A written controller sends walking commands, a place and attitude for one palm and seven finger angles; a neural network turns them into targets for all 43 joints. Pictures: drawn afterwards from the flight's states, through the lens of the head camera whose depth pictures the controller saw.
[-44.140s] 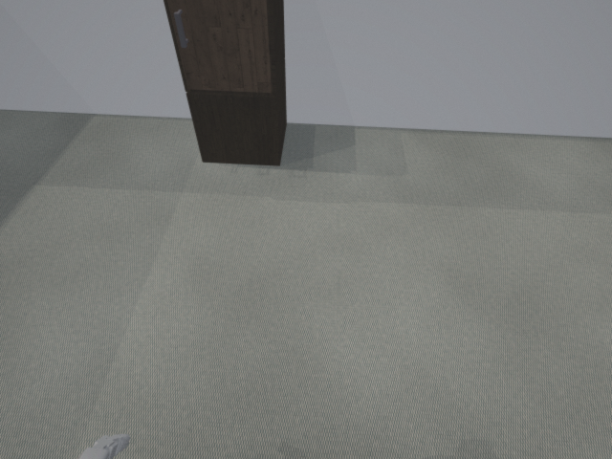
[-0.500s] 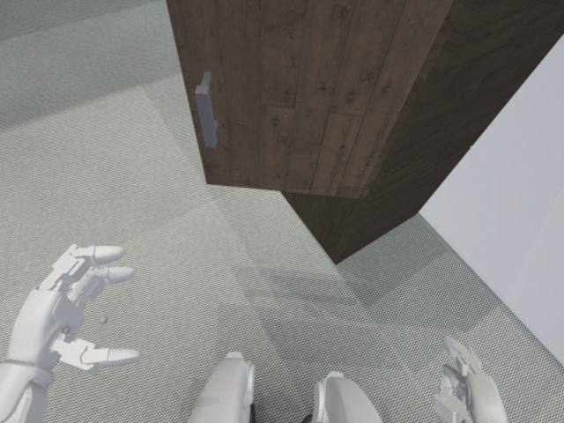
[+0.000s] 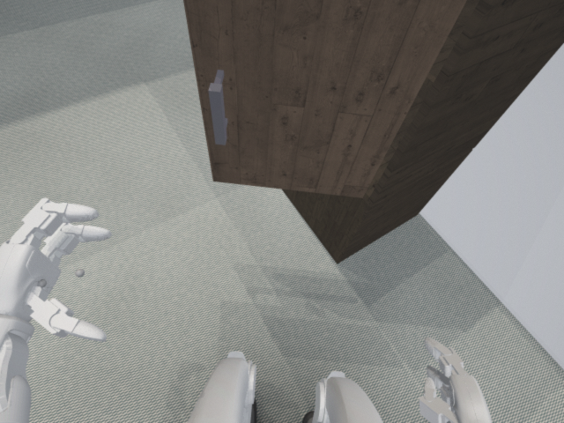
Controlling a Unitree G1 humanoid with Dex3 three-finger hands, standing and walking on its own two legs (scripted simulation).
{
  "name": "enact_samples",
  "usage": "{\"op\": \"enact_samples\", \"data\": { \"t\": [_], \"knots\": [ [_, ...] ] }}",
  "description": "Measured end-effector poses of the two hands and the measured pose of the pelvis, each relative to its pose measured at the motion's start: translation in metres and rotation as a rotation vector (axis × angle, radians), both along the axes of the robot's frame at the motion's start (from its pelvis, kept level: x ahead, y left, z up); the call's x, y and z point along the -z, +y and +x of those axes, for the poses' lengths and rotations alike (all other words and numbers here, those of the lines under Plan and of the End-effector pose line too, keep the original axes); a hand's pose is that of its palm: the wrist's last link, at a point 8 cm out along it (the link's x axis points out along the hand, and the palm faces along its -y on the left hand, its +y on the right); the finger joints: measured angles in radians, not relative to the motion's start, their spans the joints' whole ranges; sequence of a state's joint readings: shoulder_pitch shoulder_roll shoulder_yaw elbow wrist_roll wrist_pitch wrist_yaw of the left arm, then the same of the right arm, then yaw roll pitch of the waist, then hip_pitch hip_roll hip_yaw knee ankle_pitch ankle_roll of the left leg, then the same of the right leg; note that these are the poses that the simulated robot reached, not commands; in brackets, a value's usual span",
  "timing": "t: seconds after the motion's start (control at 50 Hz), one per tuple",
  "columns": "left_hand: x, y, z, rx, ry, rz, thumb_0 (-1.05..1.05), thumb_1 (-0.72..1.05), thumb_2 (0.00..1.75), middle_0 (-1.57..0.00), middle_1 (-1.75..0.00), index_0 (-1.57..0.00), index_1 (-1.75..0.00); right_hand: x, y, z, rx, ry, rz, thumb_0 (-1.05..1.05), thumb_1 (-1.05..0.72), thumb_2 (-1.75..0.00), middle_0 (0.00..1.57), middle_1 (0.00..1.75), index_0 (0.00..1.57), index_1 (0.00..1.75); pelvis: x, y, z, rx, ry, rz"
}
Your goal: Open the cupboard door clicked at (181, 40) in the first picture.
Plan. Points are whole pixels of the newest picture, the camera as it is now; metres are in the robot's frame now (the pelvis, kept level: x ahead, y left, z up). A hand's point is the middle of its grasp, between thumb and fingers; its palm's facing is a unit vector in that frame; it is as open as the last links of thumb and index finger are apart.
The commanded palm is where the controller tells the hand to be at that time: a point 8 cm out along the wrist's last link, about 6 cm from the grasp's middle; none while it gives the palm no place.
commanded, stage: raise the hand with hooked fingers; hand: left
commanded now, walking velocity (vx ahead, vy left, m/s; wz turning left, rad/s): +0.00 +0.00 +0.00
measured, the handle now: (220, 109) +0.60 +0.16 +0.03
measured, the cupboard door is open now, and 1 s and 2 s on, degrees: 53 53 53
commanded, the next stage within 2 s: move the hooked fingers beside the handle in 0.50 s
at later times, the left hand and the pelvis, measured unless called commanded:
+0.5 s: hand (109, 266) +0.29 +0.25 +0.03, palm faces -0.04 -1.00 -0.05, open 14.0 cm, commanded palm +0.28 +0.30 +0.04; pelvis +0.01 -0.02 +0.00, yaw +0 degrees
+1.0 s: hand (131, 220) +0.36 +0.24 +0.03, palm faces -0.03 -1.00 -0.03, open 14.0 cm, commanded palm +0.34 +0.29 +0.03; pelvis +0.01 -0.02 +0.00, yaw -1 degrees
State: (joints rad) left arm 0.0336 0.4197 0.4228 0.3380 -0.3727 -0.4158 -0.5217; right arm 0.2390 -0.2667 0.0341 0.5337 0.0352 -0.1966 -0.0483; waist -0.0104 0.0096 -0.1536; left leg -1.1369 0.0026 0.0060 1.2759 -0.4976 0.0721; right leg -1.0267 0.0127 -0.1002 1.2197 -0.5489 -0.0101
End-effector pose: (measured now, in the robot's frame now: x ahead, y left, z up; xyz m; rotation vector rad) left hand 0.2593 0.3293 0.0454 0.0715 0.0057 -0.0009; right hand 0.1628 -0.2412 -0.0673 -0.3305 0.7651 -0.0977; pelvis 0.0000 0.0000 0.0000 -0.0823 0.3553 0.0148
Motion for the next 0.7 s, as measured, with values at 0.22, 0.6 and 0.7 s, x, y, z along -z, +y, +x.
{"op": "enact_samples", "data": {
  "t": [0.22,0.6,0.7],
  "knots": [
    [0.008,-0.015,0.009,0.035,0.072,-0.027,-0.01,-0.5,0.3,-0.3,-1.2,-0.29,-1.2,-0.001,-0.021,-0.007,0.044,0.024,-0.012,0.01,-0.9,-0.9,0.2,0.3,0.21,0.3,-0.003,-0.007,0.008,0.011,0.016,0.006],
    [0.005,-0.025,0.017,-0.004,0.048,-0.027,-0.01,-0.5,0.3,-0.3,-1.2,-0.3,-1.2,0.006,-0.027,0.013,0.033,0.009,0.021,0.01,-0.9,-0.9,0.2,0.3,0.21,0.3,0.001,-0.022,0.016,0.013,0.021,0.015],
    [0.011,-0.025,0.023,-0.006,0.052,-0.034,-0.01,-0.5,0.3,-0.3,-1.2,-0.3,-1.2,0.01,-0.029,0.014,0.029,0.02,0.012,0.01,-0.9,-0.9,0.2,0.3,0.21,0.3,0.003,-0.023,0.016,0.01,0.024,0.013]
  ]
}}
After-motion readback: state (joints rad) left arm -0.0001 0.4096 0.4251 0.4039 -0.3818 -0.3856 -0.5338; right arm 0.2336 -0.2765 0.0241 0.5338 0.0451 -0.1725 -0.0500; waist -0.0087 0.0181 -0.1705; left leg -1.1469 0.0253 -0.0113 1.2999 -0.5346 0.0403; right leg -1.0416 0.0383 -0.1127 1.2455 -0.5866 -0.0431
